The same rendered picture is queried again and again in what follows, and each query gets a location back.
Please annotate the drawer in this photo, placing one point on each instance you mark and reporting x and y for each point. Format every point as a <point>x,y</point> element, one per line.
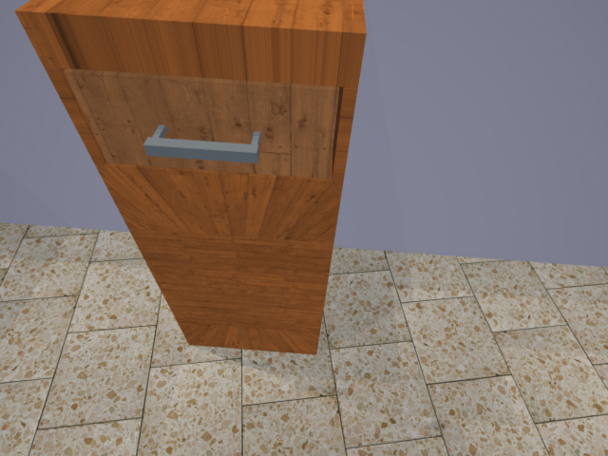
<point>296,122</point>

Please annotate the handle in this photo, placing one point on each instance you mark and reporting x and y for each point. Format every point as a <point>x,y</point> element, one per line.
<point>201,150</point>

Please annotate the cabinet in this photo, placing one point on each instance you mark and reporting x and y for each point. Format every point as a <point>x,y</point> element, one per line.
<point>242,259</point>

